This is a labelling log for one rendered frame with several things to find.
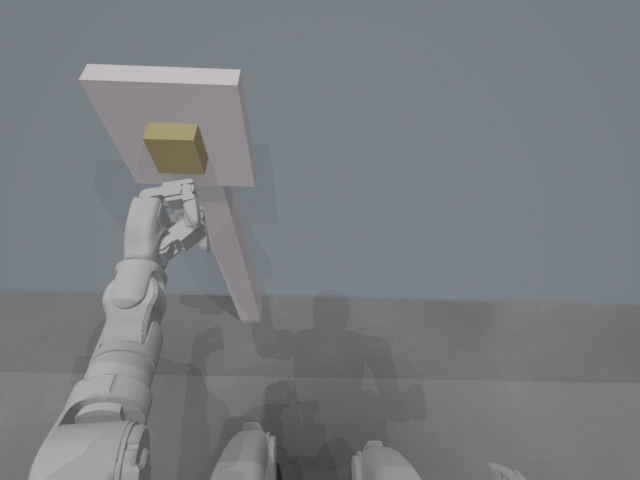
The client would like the robot left upper arm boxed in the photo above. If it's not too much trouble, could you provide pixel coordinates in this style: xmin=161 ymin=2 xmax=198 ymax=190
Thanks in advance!
xmin=33 ymin=420 xmax=151 ymax=480

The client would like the panel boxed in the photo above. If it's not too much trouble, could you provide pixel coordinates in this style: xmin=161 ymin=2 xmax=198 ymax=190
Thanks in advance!
xmin=78 ymin=64 xmax=263 ymax=323

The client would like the robot left shin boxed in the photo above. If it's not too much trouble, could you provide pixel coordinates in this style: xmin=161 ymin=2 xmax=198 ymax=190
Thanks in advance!
xmin=241 ymin=422 xmax=264 ymax=432

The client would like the robot left hand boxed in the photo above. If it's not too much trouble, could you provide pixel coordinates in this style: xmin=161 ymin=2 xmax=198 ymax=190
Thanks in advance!
xmin=124 ymin=178 xmax=210 ymax=270

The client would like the robot right shin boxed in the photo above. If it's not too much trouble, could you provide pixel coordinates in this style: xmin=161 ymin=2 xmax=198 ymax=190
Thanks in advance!
xmin=363 ymin=441 xmax=383 ymax=450

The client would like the button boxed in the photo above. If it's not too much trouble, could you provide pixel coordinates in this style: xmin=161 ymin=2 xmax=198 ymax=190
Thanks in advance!
xmin=143 ymin=122 xmax=208 ymax=175

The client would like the robot shin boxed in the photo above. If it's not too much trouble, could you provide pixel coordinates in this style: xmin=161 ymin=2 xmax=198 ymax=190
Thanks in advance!
xmin=241 ymin=422 xmax=264 ymax=432
xmin=363 ymin=441 xmax=383 ymax=450

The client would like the left robot forearm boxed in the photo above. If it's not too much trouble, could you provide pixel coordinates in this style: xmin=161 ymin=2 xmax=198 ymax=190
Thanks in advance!
xmin=28 ymin=258 xmax=167 ymax=480

